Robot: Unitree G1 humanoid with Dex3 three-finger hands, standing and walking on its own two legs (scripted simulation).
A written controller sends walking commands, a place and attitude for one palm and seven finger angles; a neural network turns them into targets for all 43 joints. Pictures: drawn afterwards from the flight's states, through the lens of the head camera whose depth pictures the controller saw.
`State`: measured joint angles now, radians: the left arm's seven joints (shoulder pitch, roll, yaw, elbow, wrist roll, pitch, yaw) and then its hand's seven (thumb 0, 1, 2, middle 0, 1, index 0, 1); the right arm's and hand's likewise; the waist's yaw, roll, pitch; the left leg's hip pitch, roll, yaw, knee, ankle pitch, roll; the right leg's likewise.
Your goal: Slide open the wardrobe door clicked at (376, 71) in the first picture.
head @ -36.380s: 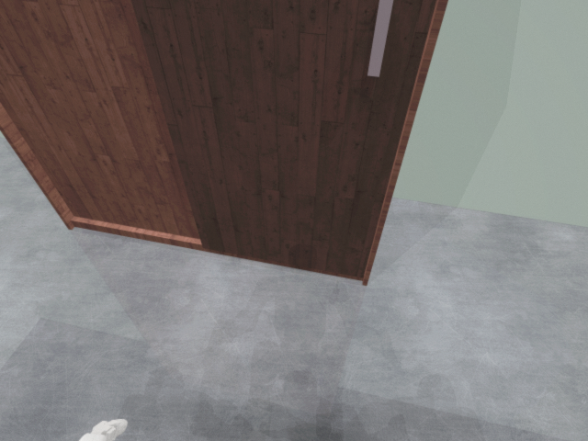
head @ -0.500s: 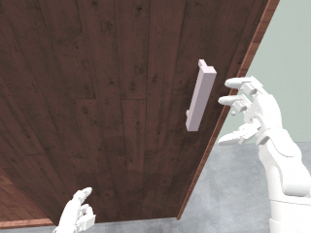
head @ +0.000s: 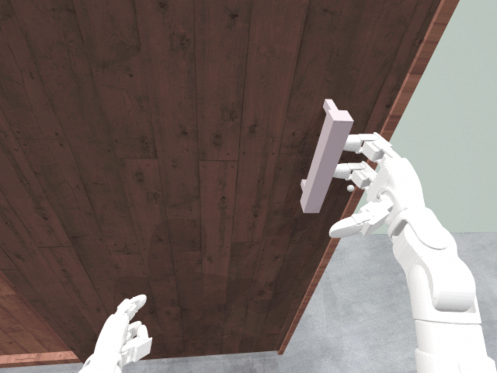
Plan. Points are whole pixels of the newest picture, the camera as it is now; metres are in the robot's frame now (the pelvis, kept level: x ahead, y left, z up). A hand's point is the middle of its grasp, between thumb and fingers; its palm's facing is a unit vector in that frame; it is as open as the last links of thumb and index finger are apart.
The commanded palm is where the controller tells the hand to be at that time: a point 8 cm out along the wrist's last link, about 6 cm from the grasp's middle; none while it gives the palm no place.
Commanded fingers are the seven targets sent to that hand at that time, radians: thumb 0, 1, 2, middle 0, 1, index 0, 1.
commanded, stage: feel for the door with the fingertips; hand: right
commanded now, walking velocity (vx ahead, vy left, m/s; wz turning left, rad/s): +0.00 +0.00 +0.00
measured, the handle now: (319, 158) +0.38 -0.07 +0.21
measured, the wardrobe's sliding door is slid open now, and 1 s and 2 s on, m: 0.00 0.00 0.00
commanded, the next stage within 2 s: slide the fingers in behind the handle in 0.46 s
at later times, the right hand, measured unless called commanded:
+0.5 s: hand (348, 183) +0.33 -0.11 +0.20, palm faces -0.11 +0.99 -0.06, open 13.9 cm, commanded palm +0.32 -0.15 +0.21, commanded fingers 0.00 0.50 -0.30 0.30 1.20 0.30 1.20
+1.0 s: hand (348, 189) +0.32 -0.10 +0.21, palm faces -0.14 +0.99 -0.05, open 14.0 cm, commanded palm +0.30 -0.15 +0.21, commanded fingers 0.00 0.50 -0.30 0.30 1.20 0.30 1.20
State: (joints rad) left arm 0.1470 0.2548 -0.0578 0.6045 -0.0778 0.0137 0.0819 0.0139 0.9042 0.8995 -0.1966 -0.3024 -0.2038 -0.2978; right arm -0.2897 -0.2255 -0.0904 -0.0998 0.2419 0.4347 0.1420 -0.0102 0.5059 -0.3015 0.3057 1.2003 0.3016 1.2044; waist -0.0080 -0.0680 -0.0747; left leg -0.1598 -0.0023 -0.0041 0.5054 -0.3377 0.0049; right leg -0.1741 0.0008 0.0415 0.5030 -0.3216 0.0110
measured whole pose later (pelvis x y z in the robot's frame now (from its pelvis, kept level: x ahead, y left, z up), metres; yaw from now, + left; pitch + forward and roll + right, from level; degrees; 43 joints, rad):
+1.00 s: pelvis -0.01 +0.00 +0.00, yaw +1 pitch -2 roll +0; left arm 0.15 0.24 -0.06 0.60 -0.07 0.02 0.07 0.01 0.90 0.90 -0.20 -0.30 -0.20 -0.30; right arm -0.30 -0.20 -0.07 -0.09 0.22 0.41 0.09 -0.01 0.51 -0.30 0.31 1.20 0.30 1.21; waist -0.01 -0.06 -0.06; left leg -0.15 0.00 -0.01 0.50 -0.32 0.00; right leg -0.16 0.00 0.03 0.49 -0.30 0.01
